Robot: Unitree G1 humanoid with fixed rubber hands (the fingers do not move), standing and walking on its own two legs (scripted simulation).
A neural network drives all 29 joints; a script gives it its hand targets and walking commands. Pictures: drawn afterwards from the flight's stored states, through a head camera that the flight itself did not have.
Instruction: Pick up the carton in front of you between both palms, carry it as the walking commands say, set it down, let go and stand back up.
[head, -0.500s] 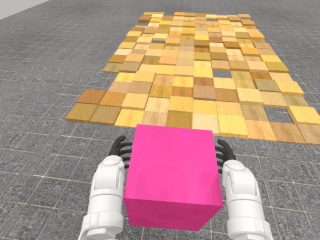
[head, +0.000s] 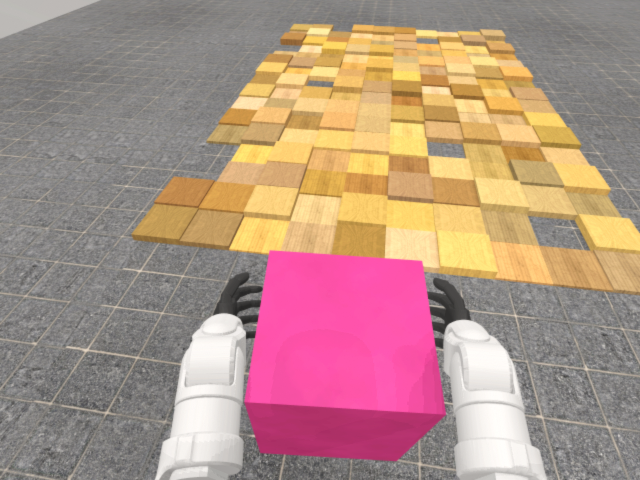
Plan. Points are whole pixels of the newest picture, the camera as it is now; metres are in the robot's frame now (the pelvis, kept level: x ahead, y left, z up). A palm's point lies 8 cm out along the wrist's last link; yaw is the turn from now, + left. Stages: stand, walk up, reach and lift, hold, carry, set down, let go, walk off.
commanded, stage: carry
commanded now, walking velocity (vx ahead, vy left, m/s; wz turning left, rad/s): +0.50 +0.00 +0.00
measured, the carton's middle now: (336, 362) +0.29 +0.00 -0.03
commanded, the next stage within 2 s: none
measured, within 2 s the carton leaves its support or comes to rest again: neither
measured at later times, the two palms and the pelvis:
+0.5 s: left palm (250, 254) +0.40 +0.13 +0.07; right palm (456, 274) +0.37 -0.16 +0.07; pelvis +0.12 +0.01 -0.01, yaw -3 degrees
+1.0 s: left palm (276, 154) +0.71 +0.13 +0.06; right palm (421, 171) +0.66 -0.16 +0.06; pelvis +0.41 +0.02 +0.00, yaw -6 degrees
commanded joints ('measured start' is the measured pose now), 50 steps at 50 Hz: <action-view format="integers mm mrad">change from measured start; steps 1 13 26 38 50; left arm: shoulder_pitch -514 -484 -487 -526 -314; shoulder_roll -979 -864 -917 -869 -920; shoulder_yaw -668 -834 -793 -811 -819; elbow -175 -515 -640 -563 -683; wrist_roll -406 -618 -645 -648 -584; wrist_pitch -6 320 444 486 390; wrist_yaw -251 -175 -173 -216 -155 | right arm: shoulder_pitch -510 -466 -511 -384 -337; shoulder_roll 1032 893 945 955 932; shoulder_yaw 700 845 870 782 889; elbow -239 -568 -650 -513 -755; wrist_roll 363 573 630 542 616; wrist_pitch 9 337 468 456 406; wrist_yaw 223 149 162 134 153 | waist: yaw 0 -13 33 -36 -10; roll -188 166 -141 255 168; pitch -151 -244 -207 -292 -319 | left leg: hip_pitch -150 22 -653 346 172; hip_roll -14 286 91 469 218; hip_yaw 151 -104 235 -335 274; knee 239 -114 453 -77 32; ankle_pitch -370 -164 -282 103 491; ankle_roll -20 155 22 300 109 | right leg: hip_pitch -300 -423 145 -755 -317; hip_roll -137 -31 -382 -102 -7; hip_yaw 98 -263 96 -182 -374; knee -126 219 -124 814 92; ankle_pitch -635 -233 59 -385 92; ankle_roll -28 -6 -164 9 -16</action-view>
